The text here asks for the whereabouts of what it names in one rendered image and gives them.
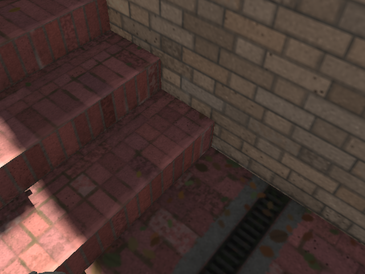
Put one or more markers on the stairs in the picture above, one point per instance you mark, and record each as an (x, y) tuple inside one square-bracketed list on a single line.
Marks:
[(88, 139)]

